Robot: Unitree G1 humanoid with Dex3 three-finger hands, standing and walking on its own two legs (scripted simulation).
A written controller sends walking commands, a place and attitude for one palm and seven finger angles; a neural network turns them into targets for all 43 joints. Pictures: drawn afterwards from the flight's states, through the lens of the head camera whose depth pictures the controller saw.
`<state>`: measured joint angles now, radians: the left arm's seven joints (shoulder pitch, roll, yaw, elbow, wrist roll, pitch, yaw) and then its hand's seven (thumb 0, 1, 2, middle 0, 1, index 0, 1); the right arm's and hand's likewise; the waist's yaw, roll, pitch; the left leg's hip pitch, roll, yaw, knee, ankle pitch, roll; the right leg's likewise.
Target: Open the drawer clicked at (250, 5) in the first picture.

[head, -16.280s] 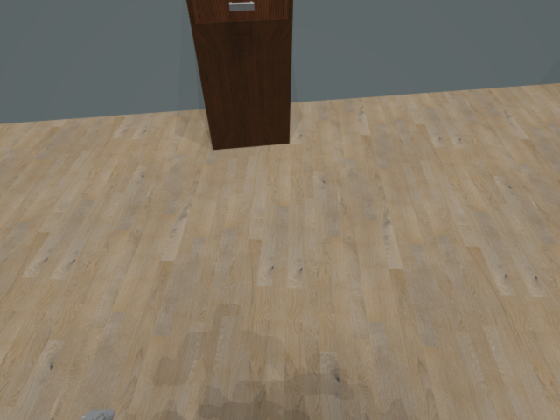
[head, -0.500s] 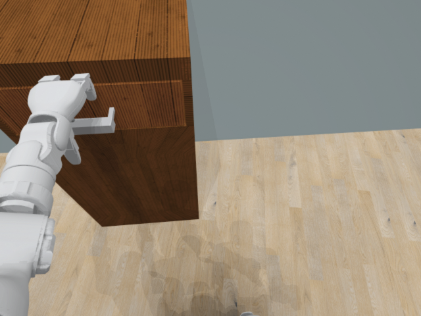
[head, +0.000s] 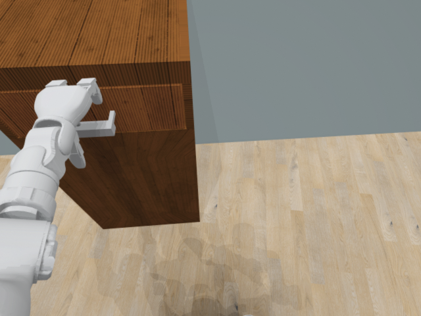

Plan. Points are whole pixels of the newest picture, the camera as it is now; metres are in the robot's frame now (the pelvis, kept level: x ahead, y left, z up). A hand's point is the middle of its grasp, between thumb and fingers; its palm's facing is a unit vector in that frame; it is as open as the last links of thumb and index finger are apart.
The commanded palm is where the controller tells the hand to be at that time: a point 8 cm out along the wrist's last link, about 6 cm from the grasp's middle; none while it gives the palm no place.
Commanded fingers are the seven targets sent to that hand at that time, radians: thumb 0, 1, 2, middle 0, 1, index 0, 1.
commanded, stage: lower the fingers behind the handle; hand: left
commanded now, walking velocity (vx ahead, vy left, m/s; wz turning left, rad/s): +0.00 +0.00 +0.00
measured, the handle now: (90, 122) +0.53 +0.26 +0.03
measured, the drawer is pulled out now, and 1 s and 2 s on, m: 0.00 0.00 0.00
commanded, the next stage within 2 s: lift the fingers back up to retry in 1.56 s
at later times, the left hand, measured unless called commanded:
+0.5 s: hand (79, 136) +0.47 +0.26 +0.05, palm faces -0.05 -0.01 -1.00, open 13.8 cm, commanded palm +0.45 +0.25 +0.10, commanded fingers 0.00 -0.50 0.30 -0.30 -1.20 -0.30 -1.20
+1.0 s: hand (82, 139) +0.47 +0.26 +0.04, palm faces -0.04 +0.02 -1.00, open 13.8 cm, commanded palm +0.45 +0.26 +0.06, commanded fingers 0.00 -0.50 0.30 -0.30 -1.20 -0.30 -1.20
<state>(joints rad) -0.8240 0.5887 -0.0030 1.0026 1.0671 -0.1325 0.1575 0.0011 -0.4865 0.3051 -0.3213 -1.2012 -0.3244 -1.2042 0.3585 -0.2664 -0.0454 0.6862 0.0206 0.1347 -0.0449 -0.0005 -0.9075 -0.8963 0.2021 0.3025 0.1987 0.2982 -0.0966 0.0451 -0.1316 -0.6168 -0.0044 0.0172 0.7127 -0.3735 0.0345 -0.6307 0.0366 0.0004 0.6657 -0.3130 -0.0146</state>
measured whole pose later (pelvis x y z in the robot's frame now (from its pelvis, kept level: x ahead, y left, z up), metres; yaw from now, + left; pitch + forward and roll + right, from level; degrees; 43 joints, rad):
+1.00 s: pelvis -0.02 +0.00 -0.02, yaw -1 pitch +19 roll -1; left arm -0.86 0.59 -0.01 1.11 1.11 -0.10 0.28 0.00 -0.49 0.31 -0.30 -1.28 -0.32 -1.20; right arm 0.36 -0.27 -0.03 0.69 0.01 0.13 -0.04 0.00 -0.91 -0.90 0.20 0.30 0.20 0.30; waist -0.12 0.04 -0.15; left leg -0.77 0.00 0.03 0.83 -0.40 0.04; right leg -0.78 0.04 0.01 0.78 -0.33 -0.01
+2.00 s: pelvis -0.03 +0.00 -0.02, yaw +0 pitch +20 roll -2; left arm -0.91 0.62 -0.01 1.09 1.08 -0.10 0.21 0.00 -0.49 0.31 -0.32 -1.26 -0.32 -1.20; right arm 0.39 -0.27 -0.02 0.69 0.02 0.09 -0.07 0.00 -0.91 -0.90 0.20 0.30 0.20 0.30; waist -0.14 0.05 -0.13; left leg -0.81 0.00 0.02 0.85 -0.39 0.04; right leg -0.82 0.04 0.00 0.79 -0.31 -0.01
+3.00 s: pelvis +0.00 -0.01 +0.00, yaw +0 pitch +14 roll -1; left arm -0.76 0.57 0.00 0.93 1.06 -0.11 0.15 0.00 -0.49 0.31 -0.32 -1.20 -0.32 -1.20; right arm 0.34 -0.27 -0.05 0.69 0.03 0.15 -0.05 0.00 -0.91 -0.90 0.20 0.30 0.20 0.30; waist -0.08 0.05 -0.12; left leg -0.56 0.00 0.02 0.69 -0.37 0.03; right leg -0.58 0.04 0.00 0.65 -0.31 -0.02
